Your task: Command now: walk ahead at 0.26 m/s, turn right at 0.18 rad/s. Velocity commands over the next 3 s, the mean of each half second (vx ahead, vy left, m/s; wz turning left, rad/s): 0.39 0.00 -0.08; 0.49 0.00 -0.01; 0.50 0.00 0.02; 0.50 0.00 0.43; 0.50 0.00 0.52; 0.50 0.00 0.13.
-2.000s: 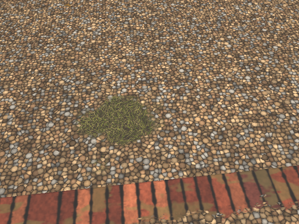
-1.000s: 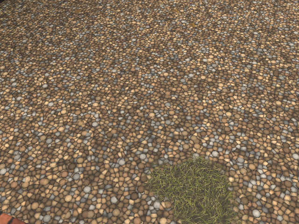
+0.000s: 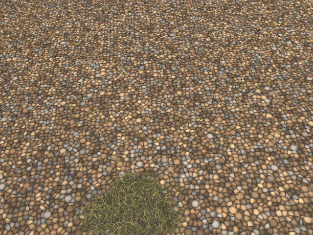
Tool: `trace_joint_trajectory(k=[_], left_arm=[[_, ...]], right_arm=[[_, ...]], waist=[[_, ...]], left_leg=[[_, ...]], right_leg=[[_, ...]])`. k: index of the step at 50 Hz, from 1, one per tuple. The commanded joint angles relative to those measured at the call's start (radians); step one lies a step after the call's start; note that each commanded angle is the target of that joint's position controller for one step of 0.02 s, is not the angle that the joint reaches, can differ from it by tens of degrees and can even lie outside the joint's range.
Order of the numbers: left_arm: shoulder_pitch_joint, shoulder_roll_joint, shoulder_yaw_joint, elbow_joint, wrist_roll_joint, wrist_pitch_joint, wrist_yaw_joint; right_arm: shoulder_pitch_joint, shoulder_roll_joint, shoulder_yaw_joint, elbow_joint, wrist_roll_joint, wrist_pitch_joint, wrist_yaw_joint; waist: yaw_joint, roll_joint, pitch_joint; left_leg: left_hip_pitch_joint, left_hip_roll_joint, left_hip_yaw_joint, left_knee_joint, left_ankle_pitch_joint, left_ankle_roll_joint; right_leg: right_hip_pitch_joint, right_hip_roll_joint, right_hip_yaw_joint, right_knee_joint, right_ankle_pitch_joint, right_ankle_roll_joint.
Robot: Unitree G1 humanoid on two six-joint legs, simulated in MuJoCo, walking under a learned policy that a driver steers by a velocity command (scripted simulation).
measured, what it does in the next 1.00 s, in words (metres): goes down: left foot, then right foot 0.05 m lower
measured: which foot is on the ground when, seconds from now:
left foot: up 0.00-0.18, down 0.20-0.74, up 0.76-1.00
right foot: down 0.00-0.20, up 0.22-0.70, down 0.72-1.00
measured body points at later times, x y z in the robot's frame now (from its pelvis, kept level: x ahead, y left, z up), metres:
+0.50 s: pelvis +0.15 +0.04 +0.00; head +0.18 +0.06 +0.45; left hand +0.35 +0.30 -0.10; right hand +0.15 -0.23 -0.11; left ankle +0.06 +0.15 -0.75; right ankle +0.29 -0.13 -0.69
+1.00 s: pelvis +0.46 -0.06 -0.05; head +0.50 -0.07 +0.40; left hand +0.51 +0.22 -0.17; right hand +0.61 -0.33 -0.16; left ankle +0.57 +0.11 -0.73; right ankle +0.42 -0.13 -0.80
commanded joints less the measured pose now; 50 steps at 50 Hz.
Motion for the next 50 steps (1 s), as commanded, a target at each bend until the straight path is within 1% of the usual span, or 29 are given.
trace_joint_trajectory(k=[1,6,8,9,10,11,12,13,14,17,19,22,23,26,29,32,34,35,36,37,38,39,40,41,42,43,45,47,50], left_arm=[[0.019,0.199,0.057,-0.035,-0.001,-0.025,0.000],[0.046,0.204,0.054,-0.012,-0.018,-0.032,-0.019],[0.028,0.192,0.047,-0.010,-0.026,-0.026,-0.024],[0.027,0.171,0.039,-0.008,-0.022,-0.025,-0.025],[0.014,0.129,0.024,-0.011,-0.017,-0.028,-0.024],[-0.015,0.053,0.001,-0.031,-0.004,-0.037,-0.028],[-0.009,0.078,0.010,-0.083,-0.016,-0.058,-0.024],[-0.040,0.165,0.034,-0.079,-0.028,-0.071,-0.020],[-0.038,0.181,0.043,-0.072,-0.034,-0.076,-0.024],[-0.047,0.137,0.041,-0.058,-0.010,-0.077,-0.034],[-0.069,0.101,0.031,-0.058,-0.006,-0.079,-0.036],[-0.116,0.084,0.028,-0.060,0.001,-0.088,-0.040],[-0.130,0.092,0.031,-0.058,-0.006,-0.091,-0.043],[-0.245,0.046,0.010,-0.080,-0.011,-0.104,-0.061],[-0.285,0.059,0.013,-0.092,-0.025,-0.105,-0.083],[-0.294,0.074,0.014,-0.087,-0.026,-0.105,-0.088],[-0.209,0.112,0.030,-0.063,-0.018,-0.105,-0.080],[-0.087,0.147,0.050,-0.024,-0.014,-0.104,-0.068],[0.068,0.183,0.065,0.022,-0.013,-0.098,-0.056],[0.201,0.264,0.072,0.056,-0.002,-0.090,-0.048],[0.254,0.297,0.079,0.072,-0.001,-0.088,-0.060],[0.268,0.236,0.075,0.089,-0.016,-0.079,-0.062],[0.178,0.182,0.059,0.073,-0.008,-0.080,-0.057],[0.074,0.160,0.046,0.061,0.001,-0.082,-0.056],[0.029,0.157,0.045,0.059,0.011,-0.091,-0.056],[0.014,0.128,0.040,0.066,0.014,-0.099,-0.054],[0.022,0.113,0.039,0.095,0.003,-0.107,-0.046],[0.030,0.129,0.040,0.114,-0.005,-0.110,-0.037],[0.043,0.141,0.041,0.130,-0.009,-0.102,-0.023]], right_arm=[[-0.094,-0.076,-0.011,-0.090,0.003,-0.049,0.014],[-0.090,-0.069,-0.002,-0.094,0.020,-0.080,0.032],[-0.024,-0.059,-0.001,-0.072,0.020,-0.092,0.039],[0.032,-0.063,-0.004,-0.051,0.018,-0.095,0.037],[0.116,-0.079,-0.010,-0.031,0.016,-0.098,0.030],[0.225,-0.136,-0.020,-0.018,0.005,-0.100,0.021],[0.260,-0.246,-0.051,-0.007,0.002,-0.095,0.026],[0.251,-0.178,-0.034,-0.013,0.005,-0.099,0.030],[0.216,-0.132,-0.018,-0.024,0.005,-0.103,0.030],[0.146,-0.098,0.000,-0.046,0.003,-0.099,0.027],[0.149,-0.102,0.000,-0.042,0.002,-0.096,0.022],[0.194,-0.113,-0.002,-0.015,0.001,-0.098,0.007],[0.204,-0.111,0.000,-0.007,0.003,-0.099,0.004],[0.240,-0.115,-0.002,0.017,0.019,-0.089,-0.005],[0.263,-0.141,-0.013,0.039,0.024,-0.081,-0.007],[0.281,-0.140,-0.021,0.056,0.026,-0.063,-0.010],[0.276,-0.171,-0.032,0.059,0.022,-0.049,-0.011],[0.262,-0.185,-0.034,0.056,0.019,-0.042,-0.009],[0.253,-0.167,-0.024,0.048,0.011,-0.041,-0.008],[0.326,-0.043,0.012,0.027,-0.037,-0.050,-0.002],[0.484,0.015,0.041,0.037,0.007,-0.080,0.008],[0.365,-0.075,0.020,0.021,0.049,-0.102,0.004],[0.200,-0.131,0.010,-0.019,0.060,-0.110,-0.001],[0.131,-0.130,0.009,-0.027,0.036,-0.107,-0.012],[0.138,-0.126,0.003,-0.032,0.019,-0.102,-0.015],[0.160,-0.114,0.002,-0.021,0.009,-0.094,-0.008],[0.168,-0.064,0.008,-0.013,0.006,-0.081,-0.003],[0.106,-0.039,0.015,-0.040,-0.007,-0.075,0.001],[-0.017,-0.015,0.026,-0.081,-0.007,-0.083,0.013]], waist=[[0.048,-0.160,-0.012],[0.046,-0.147,0.022],[-0.003,-0.123,0.008],[-0.032,-0.110,-0.010],[-0.070,-0.094,-0.038],[-0.105,0.057,-0.074],[-0.081,0.258,-0.048],[-0.100,0.164,0.014],[-0.081,0.128,0.045],[-0.050,0.082,0.062],[-0.054,0.077,0.057],[-0.060,0.059,0.024],[-0.061,0.058,0.034],[-0.106,0.051,0.094],[-0.105,0.058,0.119],[-0.094,0.043,0.124],[-0.042,0.043,0.062],[0.024,0.029,-0.028],[0.101,0.026,-0.132],[0.082,-0.198,-0.304],[0.047,-0.395,-0.480],[0.102,-0.232,-0.433],[0.108,-0.119,-0.256],[0.064,-0.021,-0.128],[0.020,-0.076,-0.094],[-0.007,-0.106,-0.084],[-0.031,-0.110,-0.052],[-0.032,-0.094,-0.011],[-0.002,-0.078,0.024]], left_leg=[[-0.060,0.010,-0.002,-0.124,0.017,0.018],[0.047,-0.008,0.023,-0.252,-0.004,0.067],[0.190,-0.027,0.047,-0.349,0.064,0.094],[0.292,-0.037,0.050,-0.382,0.074,0.103],[0.423,0.009,-0.005,-0.400,0.054,0.124],[0.544,0.181,-0.226,-0.498,-0.055,0.182],[0.617,0.344,-0.567,-0.606,-0.263,0.326],[0.579,0.360,-0.630,-0.644,-0.398,0.361],[0.563,0.317,-0.560,-0.649,-0.388,0.330],[0.490,0.223,-0.355,-0.689,-0.119,0.276],[0.459,0.181,-0.251,-0.706,0.071,0.272],[0.476,0.168,-0.155,-0.672,0.312,0.254],[0.472,0.151,-0.124,-0.664,0.319,0.246],[0.365,0.119,-0.058,-0.670,0.224,0.223],[0.409,0.163,-0.078,-0.630,0.191,0.217],[0.519,0.203,-0.093,-0.541,0.282,0.199],[0.562,0.204,-0.094,-0.402,0.533,0.185],[0.553,0.174,-0.070,-0.250,0.674,0.168],[0.412,0.127,-0.046,-0.038,0.624,0.137],[0.100,0.034,-0.017,0.325,0.007,0.100],[-0.201,-0.114,-0.099,0.629,-0.395,0.051],[-0.292,-0.063,-0.149,0.642,-0.322,0.053],[-0.316,-0.004,-0.105,0.581,-0.218,0.067],[-0.279,0.040,-0.064,0.528,-0.132,0.065],[-0.231,0.069,-0.073,0.460,-0.057,0.058],[-0.164,0.096,-0.089,0.416,-0.021,0.059],[-0.116,0.102,-0.064,0.299,0.017,0.044],[-0.152,0.107,-0.044,0.200,0.071,0.025],[-0.136,0.081,-0.009,-0.048,0.267,0.039]], right_leg=[[0.085,-0.272,0.286,-0.204,-0.242,-0.168],[0.019,-0.278,0.306,-0.187,-0.282,-0.173],[-0.046,-0.254,0.285,-0.142,-0.284,-0.154],[-0.093,-0.225,0.265,-0.098,-0.277,-0.133],[-0.174,-0.186,0.228,-0.009,-0.263,-0.098],[-0.292,-0.089,0.102,0.271,-0.264,-0.031],[-0.543,-0.005,-0.026,0.502,-0.358,0.012],[-0.644,-0.061,0.021,0.636,-0.373,0.014],[-0.669,-0.095,0.040,0.681,-0.275,0.008],[-0.619,-0.150,0.013,0.614,-0.086,0.029],[-0.576,-0.143,-0.026,0.543,0.008,0.061],[-0.547,-0.149,-0.017,0.461,0.201,0.085],[-0.543,-0.146,-0.016,0.401,0.262,0.089],[-0.409,-0.111,-0.056,0.170,0.417,0.089],[-0.377,-0.114,-0.016,0.087,0.425,0.064],[-0.389,-0.124,0.000,0.044,0.338,0.030],[-0.277,-0.096,-0.025,0.056,0.214,0.001],[-0.110,-0.065,-0.062,0.042,0.207,-0.027],[0.162,-0.102,-0.054,0.078,0.255,-0.051],[0.551,-0.295,0.134,0.272,0.488,-0.088],[0.807,-0.477,0.586,0.172,0.374,-0.286],[0.732,-0.455,0.637,0.014,0.135,-0.270],[0.572,-0.407,0.490,-0.031,0.123,-0.223],[0.381,-0.370,0.391,-0.069,0.256,-0.189],[0.262,-0.356,0.339,-0.076,0.376,-0.206],[0.195,-0.320,0.280,-0.088,0.471,-0.190],[0.116,-0.270,0.175,-0.145,0.494,-0.176],[0.085,-0.273,0.126,-0.181,0.579,-0.184],[0.065,-0.210,0.033,-0.214,0.549,-0.141]])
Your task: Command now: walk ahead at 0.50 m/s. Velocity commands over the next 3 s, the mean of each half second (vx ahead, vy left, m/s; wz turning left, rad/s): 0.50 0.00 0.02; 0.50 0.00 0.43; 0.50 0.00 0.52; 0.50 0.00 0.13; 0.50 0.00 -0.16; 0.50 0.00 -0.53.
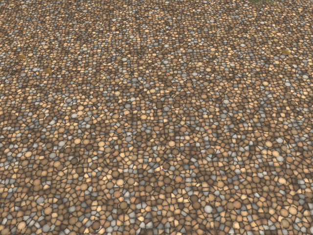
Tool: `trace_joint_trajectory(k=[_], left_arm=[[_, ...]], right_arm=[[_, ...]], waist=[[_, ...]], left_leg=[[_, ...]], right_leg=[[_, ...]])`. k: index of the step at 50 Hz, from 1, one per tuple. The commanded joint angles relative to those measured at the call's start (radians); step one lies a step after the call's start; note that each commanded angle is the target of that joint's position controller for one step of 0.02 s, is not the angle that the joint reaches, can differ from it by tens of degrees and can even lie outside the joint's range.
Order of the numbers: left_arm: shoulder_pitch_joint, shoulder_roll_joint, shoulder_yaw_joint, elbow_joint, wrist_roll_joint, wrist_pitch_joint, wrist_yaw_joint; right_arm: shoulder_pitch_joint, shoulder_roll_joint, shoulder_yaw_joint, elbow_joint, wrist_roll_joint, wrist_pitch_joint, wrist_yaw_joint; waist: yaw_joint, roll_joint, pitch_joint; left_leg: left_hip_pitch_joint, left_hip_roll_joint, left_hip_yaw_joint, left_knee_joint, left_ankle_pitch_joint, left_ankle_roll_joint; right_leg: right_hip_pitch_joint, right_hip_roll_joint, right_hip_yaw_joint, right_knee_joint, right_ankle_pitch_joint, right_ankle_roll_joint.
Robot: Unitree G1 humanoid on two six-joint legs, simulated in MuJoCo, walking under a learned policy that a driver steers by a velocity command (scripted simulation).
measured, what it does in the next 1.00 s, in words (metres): walks ahead, turning left: left foot, then right foot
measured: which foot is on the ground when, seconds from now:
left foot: up 0.00-0.22, down 0.24-0.74, up 0.76-1.00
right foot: down 0.00-0.26, up 0.28-0.72, down 0.74-1.00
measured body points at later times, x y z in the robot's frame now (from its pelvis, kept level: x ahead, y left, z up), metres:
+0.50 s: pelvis +0.29 +0.03 +0.00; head +0.31 +0.04 +0.45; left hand +0.43 +0.30 -0.11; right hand +0.34 -0.24 -0.12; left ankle +0.30 +0.11 -0.74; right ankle +0.38 -0.14 -0.68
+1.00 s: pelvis +0.54 -0.02 +0.00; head +0.57 -0.02 +0.45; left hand +0.52 +0.26 -0.12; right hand +0.75 -0.26 -0.10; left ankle +0.58 +0.16 -0.67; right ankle +0.55 -0.13 -0.74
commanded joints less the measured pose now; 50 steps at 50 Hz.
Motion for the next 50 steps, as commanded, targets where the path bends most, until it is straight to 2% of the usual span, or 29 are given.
trace_joint_trajectory(k=[1,4,7,10,11,12,13,14,15,16,17,18,20,22,25,28,31,33,35,36,37,38,39,40,41,42,43,45,50], left_arm=[[-0.058,0.150,0.029,-0.061,-0.009,-0.015,0.017],[0.033,0.169,0.030,-0.020,-0.016,-0.004,0.027],[0.079,0.175,0.031,0.014,-0.015,0.016,0.031],[0.063,0.204,0.038,0.018,-0.007,0.032,0.038],[0.041,0.204,0.037,0.014,-0.002,0.041,0.040],[0.017,0.191,0.027,-0.003,0.006,0.042,0.041],[0.127,0.089,-0.004,-0.019,0.018,0.024,0.032],[0.157,0.075,-0.016,0.004,0.007,0.005,0.018],[0.053,0.183,0.014,-0.025,-0.023,-0.008,0.011],[-0.037,0.185,0.016,-0.058,-0.037,-0.014,0.009],[-0.078,0.162,0.014,-0.066,-0.028,-0.012,0.012],[-0.066,0.151,0.019,-0.061,-0.013,-0.003,0.017],[-0.010,0.104,0.010,-0.041,-0.005,0.018,0.021],[-0.048,0.091,0.007,-0.060,0.007,0.026,0.029],[-0.177,0.080,0.001,-0.103,0.016,0.015,0.029],[-0.288,0.069,-0.005,-0.129,0.009,0.001,0.018],[-0.362,0.086,-0.002,-0.155,-0.003,-0.010,0.007],[-0.359,0.116,0.007,-0.159,-0.008,-0.020,0.002],[-0.277,0.144,0.021,-0.136,-0.011,-0.030,0.002],[-0.172,0.178,0.039,-0.108,-0.006,-0.034,0.009],[-0.015,0.241,0.057,-0.089,0.011,-0.038,0.017],[0.048,0.320,0.080,-0.063,0.015,-0.020,0.016],[0.029,0.225,0.057,-0.074,0.010,-0.019,0.009],[-0.021,0.162,0.040,-0.084,0.006,-0.019,0.010],[-0.082,0.134,0.029,-0.089,0.010,-0.019,0.009],[-0.122,0.102,0.022,-0.086,0.010,-0.017,0.009],[-0.140,0.095,0.020,-0.081,0.017,-0.018,0.012],[-0.144,0.101,0.026,-0.067,0.016,-0.026,0.014],[-0.127,0.149,0.043,-0.035,0.014,-0.027,0.024]], right_arm=[[-0.043,-0.019,0.002,-0.073,-0.003,-0.015,0.014],[-0.163,-0.014,0.006,-0.113,0.007,-0.022,0.033],[-0.230,-0.029,0.001,-0.145,0.009,-0.028,0.048],[-0.157,-0.071,-0.017,-0.137,0.005,-0.027,0.051],[-0.041,-0.101,-0.035,-0.107,0.005,-0.025,0.046],[0.128,-0.142,-0.051,-0.065,-0.002,-0.022,0.036],[0.248,-0.235,-0.073,-0.050,-0.020,-0.019,0.030],[0.278,-0.175,-0.061,-0.029,0.000,-0.013,0.030],[0.209,-0.124,-0.043,-0.038,0.010,-0.009,0.025],[0.126,-0.103,-0.035,-0.049,0.007,-0.007,0.022],[0.074,-0.083,-0.028,-0.047,-0.001,-0.009,0.027],[0.045,-0.065,-0.022,-0.048,-0.010,-0.016,0.030],[0.026,-0.065,-0.023,-0.040,-0.009,-0.027,0.036],[0.043,-0.089,-0.029,-0.021,-0.002,-0.034,0.035],[0.088,-0.121,-0.041,0.004,0.004,-0.026,0.016],[0.149,-0.149,-0.050,0.030,0.015,-0.014,0.004],[0.200,-0.154,-0.053,0.053,0.024,-0.002,-0.001],[0.204,-0.157,-0.056,0.057,0.025,0.006,-0.007],[0.190,-0.149,-0.056,0.055,0.020,0.016,-0.011],[0.195,-0.113,-0.043,0.051,0.015,0.018,-0.011],[0.194,-0.042,-0.018,0.027,-0.002,0.016,-0.007],[0.300,0.023,0.001,-0.015,0.023,0.001,-0.008],[0.285,-0.079,-0.022,0.004,0.043,-0.001,-0.012],[0.209,-0.134,-0.040,-0.007,0.047,0.003,-0.013],[0.184,-0.125,-0.042,-0.007,0.039,0.010,-0.016],[0.161,-0.112,-0.045,-0.012,0.029,0.016,-0.015],[0.161,-0.095,-0.047,-0.018,0.029,0.024,-0.009],[0.149,-0.059,-0.043,-0.031,0.031,0.039,-0.001],[0.056,-0.034,-0.033,-0.085,0.024,0.048,0.011]], waist=[[-0.021,-0.098,-0.003],[0.026,-0.083,0.019],[0.028,-0.080,0.037],[-0.037,-0.117,-0.036],[-0.104,-0.119,-0.110],[-0.181,-0.102,-0.225],[-0.159,0.080,-0.391],[-0.158,0.177,-0.484],[-0.164,0.088,-0.314],[-0.136,0.026,-0.173],[-0.101,-0.038,-0.073],[-0.065,-0.026,-0.047],[-0.026,0.012,-0.049],[-0.023,0.012,-0.030],[-0.056,0.001,-0.005],[-0.097,0.003,-0.004],[-0.115,0.017,-0.001],[-0.096,0.035,-0.009],[-0.044,0.055,-0.035],[0.002,0.042,-0.095],[0.066,-0.073,-0.237],[0.019,-0.374,-0.344],[0.039,-0.290,-0.286],[0.043,-0.214,-0.175],[0.016,-0.162,-0.126],[-0.001,-0.158,-0.080],[-0.022,-0.182,-0.058],[-0.031,-0.173,-0.040],[-0.020,-0.120,-0.005]], left_leg=[[0.081,-0.012,0.021,-0.225,0.214,0.013],[0.088,-0.051,0.043,-0.356,0.316,0.029],[0.030,-0.069,0.035,-0.412,0.239,0.065],[0.149,-0.126,0.072,-0.421,0.093,0.110],[0.307,-0.154,0.098,-0.444,0.104,0.137],[0.593,-0.087,0.035,-0.420,0.191,0.184],[1.017,0.173,-0.352,-0.401,0.152,0.336],[1.128,0.290,-0.696,-0.555,0.021,0.417],[1.001,0.251,-0.604,-0.606,-0.119,0.357],[0.827,0.211,-0.465,-0.645,-0.118,0.316],[0.669,0.167,-0.373,-0.690,-0.053,0.294],[0.574,0.134,-0.312,-0.723,0.008,0.276],[0.473,0.101,-0.237,-0.779,0.065,0.279],[0.427,0.086,-0.191,-0.808,0.110,0.292],[0.430,0.050,-0.138,-0.815,0.112,0.270],[0.431,0.030,-0.114,-0.785,0.097,0.239],[0.480,0.059,-0.167,-0.732,0.043,0.229],[0.520,0.083,-0.222,-0.681,0.001,0.211],[0.522,0.078,-0.247,-0.596,0.013,0.185],[0.482,0.026,-0.223,-0.477,0.041,0.156],[0.352,-0.053,-0.151,-0.181,-0.084,0.117],[0.005,-0.172,-0.030,0.130,-0.427,0.062],[-0.105,-0.116,-0.111,0.280,-0.425,0.055],[-0.135,-0.082,-0.115,0.314,-0.336,0.058],[-0.099,-0.047,-0.099,0.302,-0.257,0.049],[-0.080,-0.024,-0.096,0.263,-0.203,0.042],[-0.038,0.000,-0.093,0.238,-0.164,0.038],[-0.016,0.013,-0.070,0.215,-0.122,0.028],[-0.058,0.019,-0.053,0.012,0.044,0.012]], right_leg=[[-0.062,-0.234,0.099,-0.123,0.547,-0.104],[0.010,-0.255,0.104,-0.132,0.466,-0.088],[0.147,-0.307,0.121,-0.078,0.492,-0.091],[0.233,-0.321,0.121,0.072,0.823,-0.071],[0.218,-0.293,0.098,0.213,0.948,-0.055],[0.070,-0.255,0.079,0.428,0.856,-0.031],[-0.312,-0.108,0.039,0.823,0.372,0.031],[-0.515,-0.009,0.125,1.023,-0.355,0.049],[-0.613,-0.081,0.162,1.072,-0.330,0.038],[-0.623,-0.135,0.127,1.017,-0.238,0.034],[-0.600,-0.172,0.103,0.942,-0.181,0.041],[-0.538,-0.203,0.106,0.883,-0.134,0.049],[-0.450,-0.220,0.096,0.827,-0.093,0.071],[-0.461,-0.229,0.083,0.735,-0.043,0.098],[-0.486,-0.215,0.081,0.514,0.142,0.127],[-0.416,-0.167,0.067,0.329,0.282,0.146],[-0.388,-0.145,0.084,0.243,0.277,0.143],[-0.348,-0.143,0.103,0.195,0.222,0.125],[-0.231,-0.137,0.084,0.157,0.149,0.095],[-0.072,-0.153,0.086,0.140,0.127,0.064],[0.175,-0.321,0.242,0.154,0.091,0.002],[0.446,-0.526,0.649,0.058,-0.139,-0.138],[0.396,-0.514,0.723,0.002,-0.296,-0.139],[0.296,-0.478,0.569,-0.006,-0.252,-0.099],[0.198,-0.434,0.452,-0.021,-0.130,-0.076],[0.126,-0.399,0.364,-0.043,-0.032,-0.068],[0.068,-0.377,0.292,-0.067,0.034,-0.060],[0.023,-0.361,0.199,-0.107,0.131,-0.072],[0.039,-0.362,0.037,-0.147,0.282,-0.089]])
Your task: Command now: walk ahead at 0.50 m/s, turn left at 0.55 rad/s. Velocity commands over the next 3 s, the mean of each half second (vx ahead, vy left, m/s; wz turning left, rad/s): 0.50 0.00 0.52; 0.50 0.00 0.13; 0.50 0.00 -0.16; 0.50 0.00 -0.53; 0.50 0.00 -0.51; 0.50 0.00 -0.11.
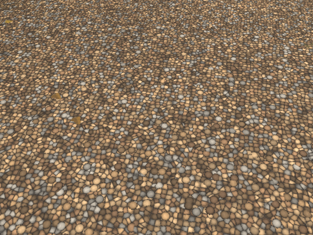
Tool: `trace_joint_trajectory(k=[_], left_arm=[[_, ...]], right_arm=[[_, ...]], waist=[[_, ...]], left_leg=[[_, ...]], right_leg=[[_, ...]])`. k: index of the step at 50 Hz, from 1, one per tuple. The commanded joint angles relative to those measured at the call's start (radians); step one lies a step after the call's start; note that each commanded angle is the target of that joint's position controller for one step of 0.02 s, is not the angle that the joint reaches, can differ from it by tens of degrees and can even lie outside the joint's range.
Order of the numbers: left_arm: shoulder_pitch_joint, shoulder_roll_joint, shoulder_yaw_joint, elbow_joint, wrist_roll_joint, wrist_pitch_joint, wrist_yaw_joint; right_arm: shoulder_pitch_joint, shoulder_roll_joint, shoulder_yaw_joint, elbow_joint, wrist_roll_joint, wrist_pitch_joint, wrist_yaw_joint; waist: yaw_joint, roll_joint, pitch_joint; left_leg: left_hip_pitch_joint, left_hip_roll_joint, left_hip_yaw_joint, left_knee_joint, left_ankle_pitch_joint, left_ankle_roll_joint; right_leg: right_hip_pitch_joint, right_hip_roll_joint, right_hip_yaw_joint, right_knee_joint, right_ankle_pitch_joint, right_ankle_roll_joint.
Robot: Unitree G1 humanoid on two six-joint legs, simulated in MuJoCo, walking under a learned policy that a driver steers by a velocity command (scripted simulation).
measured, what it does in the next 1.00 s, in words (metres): walks ahead, turning left: left foot, then right foot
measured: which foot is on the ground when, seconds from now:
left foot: up 0.00-0.24, down 0.26-0.82, up 0.84-1.00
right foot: down 0.00-0.26, up 0.28-0.78, down 0.80-1.00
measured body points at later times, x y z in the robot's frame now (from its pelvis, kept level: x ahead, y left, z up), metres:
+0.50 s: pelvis +0.26 +0.09 +0.00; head +0.28 +0.11 +0.45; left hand +0.35 +0.39 -0.11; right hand +0.42 -0.16 -0.10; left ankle +0.25 +0.15 -0.75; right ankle +0.39 -0.08 -0.67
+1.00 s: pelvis +0.56 +0.10 +0.00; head +0.58 +0.10 +0.45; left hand +0.55 +0.39 -0.12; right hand +0.75 -0.12 -0.12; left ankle +0.52 +0.25 -0.67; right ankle +0.60 +0.03 -0.75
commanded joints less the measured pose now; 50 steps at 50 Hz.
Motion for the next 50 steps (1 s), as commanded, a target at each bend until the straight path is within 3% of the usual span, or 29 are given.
trace_joint_trajectory(k=[1,5,8,10,11,12,13,14,15,16,17,18,20,22,25,28,31,34,37,38,39,40,41,42,43,44,45,47,50], left_arm=[[-0.070,0.158,0.034,-0.062,-0.002,-0.013,0.009],[-0.022,0.192,0.043,-0.043,-0.014,0.003,0.015],[0.005,0.217,0.052,-0.029,-0.030,0.023,0.016],[-0.005,0.248,0.062,-0.033,-0.039,0.035,0.021],[-0.012,0.262,0.066,-0.036,-0.043,0.043,0.024],[-0.027,0.256,0.063,-0.042,-0.047,0.048,0.027],[-0.010,0.214,0.046,-0.055,-0.023,0.044,0.029],[0.074,0.063,-0.001,-0.116,0.017,0.019,0.014],[-0.018,0.142,0.008,-0.126,-0.017,-0.018,0.000],[-0.110,0.189,0.021,-0.159,-0.054,-0.036,-0.007],[-0.118,0.174,0.016,-0.161,-0.045,-0.046,-0.003],[-0.100,0.172,0.019,-0.141,-0.022,-0.045,0.004],[-0.051,0.173,0.025,-0.122,-0.013,-0.019,0.002],[-0.048,0.140,0.019,-0.118,-0.001,0.001,0.003],[-0.146,0.111,0.008,-0.149,0.002,0.009,0.005],[-0.234,0.093,-0.001,-0.170,-0.007,0.003,-0.005],[-0.316,0.089,-0.006,-0.196,-0.016,-0.005,-0.017],[-0.364,0.099,-0.006,-0.223,-0.017,-0.015,-0.034],[-0.325,0.117,0.000,-0.223,-0.017,-0.021,-0.044],[-0.268,0.135,0.009,-0.210,-0.016,-0.023,-0.041],[-0.147,0.166,0.027,-0.175,-0.014,-0.024,-0.035],[0.022,0.214,0.042,-0.143,-0.003,-0.024,-0.028],[0.147,0.300,0.067,-0.120,0.006,-0.017,-0.023],[0.176,0.224,0.048,-0.097,-0.019,-0.012,-0.030],[0.105,0.176,0.031,-0.107,-0.029,-0.008,-0.026],[0.030,0.153,0.022,-0.123,-0.021,0.000,-0.022],[-0.024,0.130,0.012,-0.128,-0.012,0.004,-0.022],[-0.065,0.110,0.003,-0.133,0.002,-0.003,-0.023],[-0.052,0.141,0.011,-0.112,-0.008,-0.014,-0.018]], right_arm=[[-0.028,-0.012,0.004,-0.083,-0.002,-0.010,0.014],[-0.159,0.003,0.016,-0.135,-0.004,-0.014,0.041],[-0.207,-0.012,0.011,-0.171,-0.004,-0.010,0.055],[-0.167,-0.046,-0.006,-0.176,-0.008,-0.003,0.059],[-0.088,-0.077,-0.023,-0.161,-0.009,0.001,0.057],[0.062,-0.120,-0.051,-0.120,-0.007,0.005,0.049],[0.230,-0.194,-0.085,-0.075,-0.002,0.016,0.028],[0.177,-0.302,-0.093,-0.088,0.005,0.007,0.020],[0.202,-0.224,-0.067,-0.123,-0.003,-0.013,0.029],[0.168,-0.171,-0.049,-0.110,-0.014,-0.031,0.035],[0.115,-0.151,-0.042,-0.111,-0.012,-0.040,0.035],[0.045,-0.116,-0.031,-0.118,-0.016,-0.041,0.032],[-0.010,-0.079,-0.015,-0.135,-0.033,-0.046,0.025],[0.008,-0.088,-0.014,-0.116,-0.028,-0.056,0.018],[0.054,-0.106,-0.017,-0.080,-0.026,-0.059,0.001],[0.090,-0.111,-0.015,-0.050,-0.022,-0.057,-0.005],[0.137,-0.120,-0.016,-0.011,-0.016,-0.057,-0.005],[0.179,-0.122,-0.018,0.024,-0.015,-0.046,-0.008],[0.180,-0.133,-0.023,0.042,-0.013,-0.030,-0.015],[0.165,-0.141,-0.024,0.041,-0.014,-0.026,-0.017],[0.147,-0.134,-0.019,0.038,-0.016,-0.021,-0.017],[0.138,-0.103,-0.002,0.021,-0.027,-0.022,-0.017],[0.265,-0.014,0.024,0.010,-0.023,-0.038,-0.010],[0.249,-0.037,0.026,0.018,-0.014,-0.054,-0.007],[0.151,-0.111,0.006,-0.002,0.008,-0.063,-0.001],[0.077,-0.115,0.008,-0.022,0.009,-0.067,0.000],[0.036,-0.106,0.006,-0.029,-0.006,-0.068,0.000],[0.076,-0.077,0.004,-0.012,-0.017,-0.055,-0.001],[0.066,-0.040,0.014,-0.014,-0.024,-0.042,-0.006]], waist=[[-0.015,-0.121,0.016],[0.030,-0.102,0.055],[0.025,-0.108,0.066],[-0.021,-0.140,0.017],[-0.072,-0.148,-0.035],[-0.160,-0.126,-0.112],[-0.228,-0.029,-0.200],[-0.089,0.247,-0.265],[-0.162,0.121,-0.387],[-0.168,0.062,-0.240],[-0.124,-0.006,-0.155],[-0.079,-0.038,-0.108],[-0.031,-0.004,-0.090],[-0.026,-0.011,-0.079],[-0.058,-0.007,-0.032],[-0.098,0.006,-0.007],[-0.131,0.011,0.033],[-0.144,0.012,0.050],[-0.113,0.039,0.030],[-0.079,0.052,-0.007],[-0.012,0.042,-0.089],[0.061,0.006,-0.231],[0.040,-0.228,-0.396],[0.059,-0.298,-0.419],[0.061,-0.212,-0.246],[0.038,-0.139,-0.141],[0.010,-0.102,-0.056],[-0.043,-0.138,-0.031],[-0.058,-0.135,-0.016]], left_leg=[[-0.060,0.031,-0.011,-0.134,0.135,-0.002],[-0.035,0.013,0.059,-0.302,0.203,0.020],[-0.018,-0.010,0.097,-0.367,0.132,0.056],[0.092,-0.070,0.149,-0.379,0.036,0.096],[0.203,-0.111,0.174,-0.388,0.000,0.122],[0.417,-0.154,0.185,-0.451,0.055,0.157],[0.727,-0.088,0.036,-0.473,0.066,0.207],[1.011,0.167,-0.533,-0.575,-0.099,0.379],[1.044,0.234,-0.762,-0.719,-0.232,0.418],[0.950,0.211,-0.627,-0.743,-0.163,0.365],[0.807,0.167,-0.504,-0.742,-0.064,0.332],[0.679,0.131,-0.398,-0.744,0.054,0.302],[0.541,0.094,-0.305,-0.783,0.209,0.287],[0.480,0.078,-0.231,-0.812,0.311,0.295],[0.470,0.048,-0.153,-0.840,0.325,0.269],[0.474,0.020,-0.105,-0.845,0.228,0.225],[0.514,0.051,-0.123,-0.846,0.164,0.221],[0.644,0.103,-0.154,-0.787,0.232,0.220],[0.719,0.131,-0.170,-0.717,0.393,0.194],[0.722,0.116,-0.157,-0.653,0.555,0.181],[0.698,0.070,-0.118,-0.513,0.698,0.159],[0.551,0.023,-0.082,-0.283,0.595,0.126],[0.157,-0.139,-0.014,0.111,0.127,0.039],[-0.018,-0.185,-0.096,0.248,-0.374,0.033],[-0.111,-0.117,-0.104,0.307,-0.326,0.041],[-0.109,-0.061,-0.057,0.271,-0.236,0.046],[-0.085,-0.027,-0.032,0.199,-0.174,0.041],[0.022,0.016,-0.028,0.116,-0.102,0.030],[0.017,0.033,-0.002,0.015,-0.038,-0.002]], right_leg=[[0.043,-0.272,0.113,-0.149,0.277,-0.145],[0.094,-0.283,0.024,-0.145,0.300,-0.129],[0.175,-0.308,-0.018,-0.091,0.412,-0.106],[0.204,-0.308,-0.055,0.033,0.719,-0.086],[0.199,-0.299,-0.072,0.161,0.855,-0.075],[0.126,-0.267,-0.099,0.361,0.863,-0.048],[-0.114,-0.225,-0.098,0.657,0.580,-0.003],[-0.561,-0.017,-0.019,0.999,-0.359,0.053],[-0.658,-0.004,0.215,1.105,-0.408,0.039],[-0.736,-0.047,0.216,1.089,-0.305,0.018],[-0.700,-0.088,0.213,1.003,-0.215,0.007],[-0.631,-0.125,0.211,0.918,-0.157,0.014],[-0.516,-0.154,0.209,0.844,-0.094,0.030],[-0.491,-0.150,0.186,0.776,-0.042,0.060],[-0.538,-0.141,0.177,0.598,0.131,0.087],[-0.505,-0.111,0.167,0.402,0.314,0.084],[-0.501,-0.092,0.164,0.300,0.364,0.067],[-0.563,-0.080,0.167,0.237,0.284,0.035],[-0.503,-0.055,0.148,0.199,0.162,-0.008],[-0.409,-0.026,0.121,0.190,0.127,-0.028],[-0.231,-0.001,0.094,0.165,0.161,-0.059],[0.061,-0.107,0.195,0.218,0.215,-0.120],[0.469,-0.351,0.618,0.197,0.077,-0.281],[0.520,-0.408,0.870,0.043,-0.103,-0.309],[0.393,-0.378,0.755,0.013,-0.215,-0.256],[0.242,-0.340,0.632,-0.012,-0.191,-0.222],[0.101,-0.298,0.543,-0.050,-0.111,-0.211],[-0.036,-0.245,0.445,-0.103,0.017,-0.200],[-0.087,-0.231,0.344,-0.151,0.170,-0.224]])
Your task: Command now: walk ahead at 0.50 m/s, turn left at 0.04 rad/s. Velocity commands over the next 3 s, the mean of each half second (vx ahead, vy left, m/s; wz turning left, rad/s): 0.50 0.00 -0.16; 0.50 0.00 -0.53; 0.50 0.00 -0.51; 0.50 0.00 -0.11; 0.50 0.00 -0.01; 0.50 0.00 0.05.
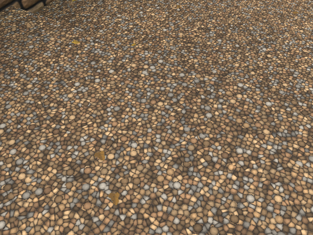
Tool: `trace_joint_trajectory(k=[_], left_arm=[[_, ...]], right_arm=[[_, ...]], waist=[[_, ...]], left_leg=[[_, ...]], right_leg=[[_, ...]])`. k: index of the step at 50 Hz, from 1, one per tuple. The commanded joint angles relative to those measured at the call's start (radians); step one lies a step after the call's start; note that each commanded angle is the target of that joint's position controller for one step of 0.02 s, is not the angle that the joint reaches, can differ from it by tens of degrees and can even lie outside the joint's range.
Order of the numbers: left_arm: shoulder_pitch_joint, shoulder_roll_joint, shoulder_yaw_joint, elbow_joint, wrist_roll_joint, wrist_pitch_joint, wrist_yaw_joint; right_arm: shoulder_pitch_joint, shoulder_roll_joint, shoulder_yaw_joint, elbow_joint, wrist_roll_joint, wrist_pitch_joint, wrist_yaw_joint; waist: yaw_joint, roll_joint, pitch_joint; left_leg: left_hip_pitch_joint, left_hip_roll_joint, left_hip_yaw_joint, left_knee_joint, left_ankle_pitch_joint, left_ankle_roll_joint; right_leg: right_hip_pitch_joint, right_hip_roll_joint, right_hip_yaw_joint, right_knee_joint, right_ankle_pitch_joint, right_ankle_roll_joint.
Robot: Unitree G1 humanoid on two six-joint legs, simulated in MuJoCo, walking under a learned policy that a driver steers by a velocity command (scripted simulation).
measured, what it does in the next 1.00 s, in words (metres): walks ahead, turning right: left foot, then right foot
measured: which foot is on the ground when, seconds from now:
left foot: up 0.00-0.30, down 0.32-0.84, up 0.86-1.00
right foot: down 0.00-0.32, up 0.34-0.82, down 0.84-1.00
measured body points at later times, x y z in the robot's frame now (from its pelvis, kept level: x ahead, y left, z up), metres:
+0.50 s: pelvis +0.28 +0.06 +0.00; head +0.30 +0.07 +0.45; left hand +0.39 +0.34 -0.13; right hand +0.36 -0.22 -0.10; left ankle +0.31 +0.16 -0.74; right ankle +0.24 -0.09 -0.66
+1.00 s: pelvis +0.53 -0.05 -0.01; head +0.56 -0.08 +0.44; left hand +0.74 +0.16 -0.11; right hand +0.54 -0.36 -0.12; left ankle +0.55 +0.13 -0.65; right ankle +0.54 -0.13 -0.74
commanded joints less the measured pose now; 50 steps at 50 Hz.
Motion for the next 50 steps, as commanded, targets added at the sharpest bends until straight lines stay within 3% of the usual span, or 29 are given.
trace_joint_trajectory(k=[1,6,10,13,14,15,16,17,18,19,20,21,22,24,27,31,35,37,39,40,41,42,43,44,45,46,47,48,50], left_arm=[[-0.034,0.152,0.034,-0.052,-0.004,-0.021,0.010],[0.039,0.178,0.038,-0.018,-0.019,-0.006,0.022],[0.115,0.188,0.042,0.023,-0.028,0.016,0.026],[0.111,0.208,0.051,0.032,-0.032,0.034,0.035],[0.087,0.215,0.052,0.028,-0.033,0.039,0.037],[0.083,0.189,0.042,0.023,-0.025,0.040,0.037],[0.084,0.121,0.016,-0.009,0.001,0.037,0.037],[0.226,0.009,-0.015,-0.022,-0.014,0.016,0.032],[0.175,0.128,0.012,-0.002,-0.041,0.006,0.030],[0.084,0.177,0.030,-0.029,-0.056,0.002,0.029],[0.038,0.166,0.030,-0.038,-0.049,0.004,0.034],[0.019,0.155,0.035,-0.041,-0.036,0.011,0.036],[0.041,0.138,0.038,-0.037,-0.036,0.025,0.035],[0.055,0.094,0.034,-0.039,-0.039,0.050,0.033],[0.006,0.078,0.035,-0.072,-0.029,0.069,0.033],[-0.095,0.058,0.027,-0.107,-0.026,0.059,0.009],[-0.223,0.052,0.020,-0.166,-0.024,0.058,-0.013],[-0.252,0.063,0.023,-0.193,-0.024,0.061,-0.022],[-0.224,0.089,0.037,-0.206,-0.022,0.065,-0.027],[-0.164,0.112,0.051,-0.199,-0.023,0.069,-0.026],[-0.034,0.150,0.076,-0.169,-0.027,0.071,-0.021],[0.139,0.219,0.113,-0.121,-0.030,0.078,-0.004],[0.168,0.343,0.139,-0.111,-0.038,0.081,0.014],[0.164,0.319,0.120,-0.157,-0.029,0.060,0.005],[0.144,0.240,0.096,-0.150,-0.022,0.043,-0.003],[0.101,0.212,0.087,-0.148,-0.023,0.032,-0.003],[0.029,0.179,0.077,-0.159,-0.024,0.029,-0.001],[-0.023,0.145,0.065,-0.177,-0.016,0.029,0.004],[-0.044,0.145,0.063,-0.193,-0.009,0.026,0.013]], right_arm=[[0.001,-0.058,-0.015,-0.064,-0.010,-0.006,-0.007],[-0.174,-0.022,0.002,-0.098,-0.005,-0.025,0.010],[-0.278,-0.034,0.001,-0.136,0.005,-0.035,0.030],[-0.244,-0.072,-0.013,-0.136,0.003,-0.046,0.039],[-0.167,-0.095,-0.025,-0.116,0.000,-0.049,0.036],[-0.024,-0.143,-0.050,-0.074,-0.005,-0.051,0.027],[0.151,-0.216,-0.070,-0.050,-0.022,-0.048,0.015],[0.185,-0.281,-0.083,-0.030,-0.025,-0.036,0.017],[0.181,-0.173,-0.059,-0.038,-0.016,-0.034,0.016],[0.116,-0.128,-0.043,-0.041,-0.013,-0.036,0.012],[0.049,-0.106,-0.035,-0.043,-0.015,-0.039,0.011],[-0.001,-0.077,-0.028,-0.040,-0.018,-0.042,0.013],[-0.033,-0.060,-0.023,-0.036,-0.025,-0.048,0.014],[-0.060,-0.059,-0.028,-0.022,-0.025,-0.061,0.015],[-0.061,-0.088,-0.040,0.004,-0.028,-0.068,0.007],[-0.048,-0.119,-0.049,0.028,-0.025,-0.057,-0.007],[0.014,-0.150,-0.062,0.062,-0.007,-0.035,-0.012],[0.028,-0.165,-0.068,0.076,0.004,-0.019,-0.011],[0.012,-0.192,-0.077,0.075,0.014,-0.005,-0.015],[0.002,-0.204,-0.081,0.072,0.019,0.003,-0.017],[-0.017,-0.206,-0.080,0.067,0.024,0.012,-0.019],[-0.010,-0.182,-0.069,0.062,0.015,0.010,-0.021],[0.058,-0.052,-0.029,0.011,-0.031,-0.007,-0.014],[0.035,-0.052,-0.014,-0.008,-0.015,-0.048,-0.002],[-0.088,-0.126,-0.033,-0.037,0.028,-0.073,0.009],[-0.117,-0.120,-0.029,-0.047,0.031,-0.088,0.010],[-0.111,-0.118,-0.032,-0.032,0.006,-0.092,0.001],[-0.096,-0.130,-0.041,-0.021,-0.011,-0.084,-0.003],[-0.073,-0.119,-0.043,-0.020,-0.020,-0.060,0.000]], waist=[[-0.024,-0.113,-0.009],[0.040,-0.095,0.013],[0.068,-0.096,0.041],[0.019,-0.115,0.020],[-0.033,-0.118,-0.021],[-0.100,-0.100,-0.123],[-0.164,0.007,-0.292],[-0.095,0.284,-0.417],[-0.138,0.179,-0.377],[-0.135,0.125,-0.226],[-0.108,0.067,-0.154],[-0.081,0.061,-0.094],[-0.050,0.076,-0.070],[-0.023,0.065,-0.042],[-0.014,0.028,-0.002],[-0.044,0.010,0.024],[-0.091,-0.009,0.063],[-0.089,-0.001,0.070],[-0.054,0.027,0.031],[-0.013,0.044,-0.014],[0.065,0.035,-0.081],[0.143,-0.012,-0.170],[0.067,-0.277,-0.225],[0.069,-0.238,-0.393],[0.107,-0.143,-0.288],[0.077,-0.115,-0.182],[0.029,-0.057,-0.121],[-0.008,-0.069,-0.092],[-0.037,-0.085,-0.084]], left_leg=[[-0.102,0.061,-0.019,-0.102,0.113,-0.030],[-0.047,0.022,0.028,-0.430,0.380,-0.035],[-0.059,-0.001,0.018,-0.539,0.367,-0.014],[0.020,-0.025,0.010,-0.594,0.258,0.014],[0.140,-0.047,0.031,-0.624,0.243,0.032],[0.366,-0.044,0.036,-0.624,0.259,0.060],[0.671,0.139,-0.144,-0.575,0.280,0.121],[0.963,0.358,-0.576,-0.675,0.097,0.271],[0.911,0.333,-0.626,-0.748,-0.062,0.253],[0.791,0.301,-0.468,-0.768,-0.052,0.208],[0.666,0.262,-0.359,-0.796,0.028,0.186],[0.563,0.229,-0.274,-0.832,0.099,0.176],[0.490,0.204,-0.200,-0.868,0.149,0.165],[0.418,0.197,-0.111,-0.921,0.225,0.174],[0.408,0.199,-0.003,-0.957,0.309,0.183],[0.434,0.167,0.140,-0.968,0.350,0.156],[0.540,0.200,0.199,-0.946,0.375,0.143],[0.613,0.220,0.218,-0.900,0.455,0.128],[0.655,0.224,0.247,-0.789,0.743,0.106],[0.658,0.218,0.260,-0.683,0.905,0.094],[0.619,0.190,0.286,-0.504,0.974,0.071],[0.451,0.148,0.297,-0.247,0.826,0.029],[0.009,-0.005,0.279,0.128,0.033,-0.041],[-0.171,-0.121,0.016,0.303,-0.323,-0.045],[-0.273,-0.064,-0.046,0.318,-0.239,-0.021],[-0.275,-0.022,-0.037,0.246,-0.147,0.000],[-0.214,0.017,-0.038,0.156,-0.081,-0.001],[-0.136,0.041,-0.042,0.087,-0.035,-0.007],[-0.063,0.045,-0.035,0.018,0.006,-0.033]], right_leg=[[0.038,-0.274,0.232,-0.235,0.167,-0.186],[0.067,-0.225,0.115,-0.240,0.204,-0.138],[0.182,-0.281,0.147,-0.193,0.203,-0.130],[0.244,-0.313,0.196,-0.103,0.290,-0.105],[0.230,-0.293,0.185,-0.018,0.404,-0.089],[0.166,-0.235,0.151,0.152,0.450,-0.059],[-0.026,-0.161,0.104,0.457,0.205,-0.018],[-0.396,-0.007,0.074,0.779,-0.400,0.039],[-0.496,-0.057,0.179,0.897,-0.428,0.040],[-0.549,-0.100,0.166,0.916,-0.340,0.033],[-0.522,-0.142,0.146,0.888,-0.255,0.038],[-0.493,-0.166,0.146,0.840,-0.198,0.043],[-0.435,-0.188,0.152,0.814,-0.157,0.048],[-0.398,-0.199,0.143,0.786,-0.124,0.058],[-0.457,-0.206,0.152,0.696,-0.020,0.076],[-0.436,-0.191,0.101,0.463,0.179,0.071],[-0.452,-0.175,0.042,0.325,0.182,0.043],[-0.461,-0.161,0.017,0.290,0.114,0.018],[-0.378,-0.109,-0.035,0.280,0.013,-0.019],[-0.288,-0.070,-0.065,0.283,-0.037,-0.042],[-0.116,-0.022,-0.086,0.236,-0.018,-0.073],[0.171,-0.013,-0.027,0.192,0.026,-0.114],[0.498,-0.266,0.454,0.141,-0.050,-0.262],[0.621,-0.402,0.892,-0.037,-0.219,-0.381],[0.567,-0.382,0.781,-0.086,-0.191,-0.316],[0.434,-0.342,0.643,-0.082,-0.122,-0.278],[0.293,-0.298,0.536,-0.081,-0.023,-0.243],[0.186,-0.264,0.461,-0.098,0.074,-0.226],[0.088,-0.238,0.414,-0.132,0.178,-0.231]])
